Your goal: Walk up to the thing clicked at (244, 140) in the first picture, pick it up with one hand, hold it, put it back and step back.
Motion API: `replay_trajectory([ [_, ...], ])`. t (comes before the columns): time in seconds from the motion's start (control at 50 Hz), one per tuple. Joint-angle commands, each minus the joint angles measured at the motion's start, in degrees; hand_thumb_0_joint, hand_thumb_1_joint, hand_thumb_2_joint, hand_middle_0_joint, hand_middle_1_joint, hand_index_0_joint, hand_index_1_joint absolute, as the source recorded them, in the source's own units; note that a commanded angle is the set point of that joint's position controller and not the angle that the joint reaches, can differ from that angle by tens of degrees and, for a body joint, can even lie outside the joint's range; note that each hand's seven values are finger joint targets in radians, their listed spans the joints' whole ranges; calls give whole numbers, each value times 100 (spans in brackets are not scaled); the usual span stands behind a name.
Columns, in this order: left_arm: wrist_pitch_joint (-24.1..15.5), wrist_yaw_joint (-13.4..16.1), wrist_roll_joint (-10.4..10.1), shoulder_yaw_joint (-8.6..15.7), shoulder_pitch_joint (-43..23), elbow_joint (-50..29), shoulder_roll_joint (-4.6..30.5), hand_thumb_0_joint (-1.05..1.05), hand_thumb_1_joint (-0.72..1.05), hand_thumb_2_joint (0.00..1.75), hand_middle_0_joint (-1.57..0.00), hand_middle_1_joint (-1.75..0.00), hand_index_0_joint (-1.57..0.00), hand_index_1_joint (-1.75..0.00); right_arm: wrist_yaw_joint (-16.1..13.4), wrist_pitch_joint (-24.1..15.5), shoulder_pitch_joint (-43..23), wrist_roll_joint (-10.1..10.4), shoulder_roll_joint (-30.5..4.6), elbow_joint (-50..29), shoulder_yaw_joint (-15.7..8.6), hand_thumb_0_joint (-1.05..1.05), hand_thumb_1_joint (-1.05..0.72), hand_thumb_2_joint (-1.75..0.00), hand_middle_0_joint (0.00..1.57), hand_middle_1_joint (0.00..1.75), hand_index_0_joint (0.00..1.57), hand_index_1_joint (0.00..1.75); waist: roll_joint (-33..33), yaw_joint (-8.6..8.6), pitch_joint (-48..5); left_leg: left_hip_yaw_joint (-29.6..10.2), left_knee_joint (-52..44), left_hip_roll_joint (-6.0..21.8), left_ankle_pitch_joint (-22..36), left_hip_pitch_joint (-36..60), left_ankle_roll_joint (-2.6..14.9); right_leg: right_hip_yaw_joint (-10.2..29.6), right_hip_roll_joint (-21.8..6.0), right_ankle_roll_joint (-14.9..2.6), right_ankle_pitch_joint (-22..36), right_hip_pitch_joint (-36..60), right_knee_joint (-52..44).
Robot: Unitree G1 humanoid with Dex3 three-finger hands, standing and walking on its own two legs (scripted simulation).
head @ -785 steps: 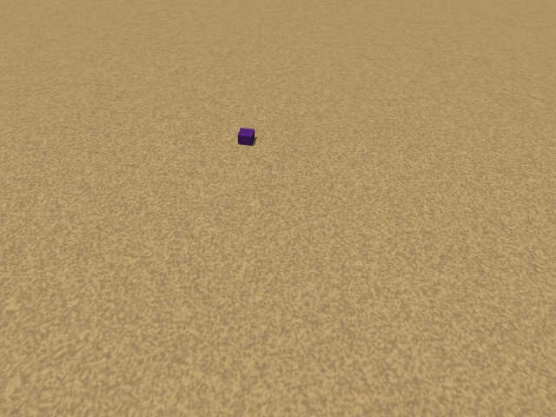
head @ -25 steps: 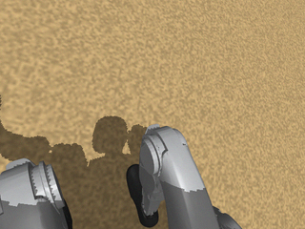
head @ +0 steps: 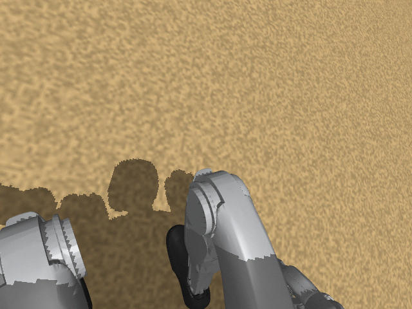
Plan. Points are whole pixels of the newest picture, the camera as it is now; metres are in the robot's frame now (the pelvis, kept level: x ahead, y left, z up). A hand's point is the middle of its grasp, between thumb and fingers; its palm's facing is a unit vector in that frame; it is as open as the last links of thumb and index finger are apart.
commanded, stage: rest palm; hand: left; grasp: from above
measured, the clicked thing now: out of the picture +0.44 +0.35 -0.26
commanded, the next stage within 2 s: close in 0.98 s
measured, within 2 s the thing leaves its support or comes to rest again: neither
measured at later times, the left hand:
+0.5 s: hand out of the picture +0.42 +0.33 -0.23, palm faces -0.46 -0.07 -0.88, open 14.4 cm
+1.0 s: hand out of the picture +0.42 +0.34 -0.24, palm faces -0.49 -0.10 -0.86, open 14.4 cm
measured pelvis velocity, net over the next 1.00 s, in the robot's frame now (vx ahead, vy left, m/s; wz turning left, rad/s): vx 0.00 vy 0.00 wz -0.02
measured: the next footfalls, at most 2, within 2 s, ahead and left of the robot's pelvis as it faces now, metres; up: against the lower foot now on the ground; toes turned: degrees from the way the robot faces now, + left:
none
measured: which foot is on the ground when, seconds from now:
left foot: down 0.00-1.00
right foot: down 0.00-1.00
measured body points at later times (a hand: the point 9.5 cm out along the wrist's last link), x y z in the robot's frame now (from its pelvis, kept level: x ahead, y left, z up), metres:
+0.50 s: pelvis +0.00 +0.00 +0.00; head +0.25 +0.13 +0.35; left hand +0.44 +0.34 -0.18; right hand +0.08 -0.26 -0.07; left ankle +0.06 +0.13 -0.26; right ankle +0.11 -0.12 -0.26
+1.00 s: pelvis +0.00 +0.00 +0.00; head +0.25 +0.14 +0.34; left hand +0.44 +0.35 -0.19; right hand +0.08 -0.25 -0.07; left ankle +0.06 +0.13 -0.26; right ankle +0.11 -0.12 -0.26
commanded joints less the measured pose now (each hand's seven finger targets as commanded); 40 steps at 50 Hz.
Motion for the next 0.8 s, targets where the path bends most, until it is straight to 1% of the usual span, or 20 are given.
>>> replay_trajectory([
  [0.0,42,206,-233,109,-1492,-698,1296,0,-59,105,-7,-92,-4,-95,-21,-53,927,-7,-1836,-18,-582,0,-90,-90,20,30,20,30,2963,-182,-3389,592,-1507,-23,1267,3056,7,-527,246,-395,1508,1495,-1166],
  [0.02,60,185,-268,13,-1479,-653,1158,0,-59,105,-6,-92,-3,-95,-11,-68,850,8,-1781,-25,-564,0,-90,-90,20,30,20,30,2944,-144,-3400,588,-1542,-19,1172,3031,0,-514,264,-418,1423,1499,-1186],
  [0.04,53,178,-245,147,-1445,-593,1367,0,-59,105,-7,-93,-4,-96,-5,-67,911,13,-1825,11,-566,0,-91,-91,20,30,20,30,3000,-181,-3315,581,-1533,-9,1112,2969,3,-532,269,-412,1392,1479,-1154],
  [0.08,36,130,-229,177,-1426,-684,1414,0,-59,105,-7,-92,-4,-95,-7,-63,1007,17,-1847,5,-577,0,-90,-90,20,30,20,30,2981,-191,-3379,583,-1536,-16,1229,3138,-10,-572,256,-372,1464,1495,-1136],
  [0.18,-47,95,-285,99,-1317,-652,1357,0,-58,105,-7,-93,-4,-96,48,-68,913,3,-1808,-54,-470,0,-90,-90,20,30,20,30,2933,-197,-3336,567,-1448,-15,1300,3072,9,-566,258,-374,1556,1595,-1112],
  [0.22,-90,136,-269,178,-1330,-680,1520,0,-59,106,-7,-92,-4,-95,41,-57,934,-19,-1810,-32,-435,0,-90,-91,20,30,20,30,2995,-184,-3406,579,-1414,-4,1374,3081,5,-548,269,-371,1622,1691,-1141],
  [0.28,-106,168,-286,40,-1226,-633,1337,0,-59,106,-7,-91,-3,-94,68,-85,901,-40,-1888,-71,-480,0,-90,-90,20,30,20,30,3018,-189,-3370,553,-1457,9,1389,3179,-23,-578,282,-378,1597,1650,-1101],
  [0.3,-125,218,-301,142,-1228,-681,1480,0,-58,105,-7,-92,-4,-95,64,-77,888,-44,-1863,-11,-439,0,-90,-90,20,30,20,30,3020,-152,-3348,506,-1511,17,1355,3117,-31,-624,306,-392,1546,1630,-1115],
  [0.36,-113,286,-279,4,-1207,-665,1403,0,-58,105,-7,-91,-4,-94,73,-107,787,-70,-1924,-103,-435,0,-90,-90,20,30,20,30,2987,-169,-3278,524,-1508,12,1168,3014,-21,-610,311,-403,1399,1578,-1140],
  [0.42,-66,353,-237,105,-1140,-626,1545,0,-58,105,-7,-91,-4,-95,77,-144,822,-68,-1918,-43,-411,0,-90,-90,20,30,20,30,2932,-139,-3315,565,-1432,23,1179,2958,-8,-539,327,-398,1432,1705,-1173],
  [0.46,-34,412,-301,75,-1219,-717,1477,0,-58,106,-7,-90,-4,-93,85,-175,850,-68,-1968,-92,-374,0,-90,-90,20,30,20,30,2918,-164,-3357,536,-1472,10,1322,3062,-9,-593,317,-381,1550,1728,-1162],
  [0.48,17,405,-265,-128,-1094,-462,1262,0,-58,105,-7,-91,-4,-94,100,-195,805,-65,-1915,-34,-363,0,-90,-90,20,30,20,30,2925,-168,-3203,557,-1436,22,1190,2935,-6,-533,338,-398,1441,1640,-1159],
  [0.52,47,490,-302,64,-1246,-625,1550,0,-58,106,-8,-90,-4,-93,79,-208,851,-53,-1975,-45,-362,0,-90,-90,20,30,20,30,2913,-136,-3378,545,-1483,19,1203,3015,-6,-549,349,-399,1454,1750,-1205],
  [0.54,92,462,-303,-159,-1283,-601,1316,0,-57,104,-7,-90,-4,-94,90,-205,890,-56,-1908,91,-337,0,-90,-90,20,30,20,30,2944,-160,-3343,570,-1442,20,1143,2900,2,-504,358,-401,1422,1722,-1220],
  [0.58,144,500,-404,75,-1324,-793,1538,0,-57,104,-7,-90,-4,-93,91,-265,792,-49,-2009,-80,-361,0,-90,-90,20,30,20,30,2858,-151,-3441,556,-1422,11,1221,2938,16,-558,337,-377,1497,1790,-1228],
  [0.64,229,419,-370,-49,-1155,-401,1374,0,-58,105,-7,-90,-4,-93,83,-299,770,-18,-1990,-66,-366,0,-90,-90,20,30,20,30,2787,-175,-3197,543,-1445,20,1139,2821,18,-555,345,-389,1458,1644,-1170],
  [0.66,243,397,-380,99,-1081,-360,1549,0,-57,104,-8,-90,-4,-93,95,-304,828,-19,-2008,-42,-376,0,-90,-90,20,30,20,30,2772,-170,-3172,546,-1395,34,1127,2793,24,-528,337,-383,1437,1697,-1165],
  [0.7,237,305,-415,63,-1228,-529,1511,0,-56,103,-8,-91,-5,-94,87,-322,817,-12,-1999,-91,-372,0,-90,-90,20,30,20,30,2913,-189,-3186,546,-1468,27,1080,2838,14,-518,330,-397,1389,1689,-1186],
  [0.72,221,278,-472,175,-1244,-537,1603,0,-57,104,-8,-91,-5,-94,67,-307,814,-3,-2007,-78,-394,0,-90,-91,20,30,20,30,2851,-152,-3221,525,-1483,32,1036,2808,15,-553,322,-392,1357,1689,-1211],
  [0.78,159,100,-501,98,-1086,-431,1432,0,-57,104,-7,-92,-4,-95,96,-282,864,-9,-1923,-86,-336,0,-90,-91,20,30,20,30,2777,-243,-3079,512,-1428,36,1055,2768,11,-570,307,-372,1377,1695,-1154],
])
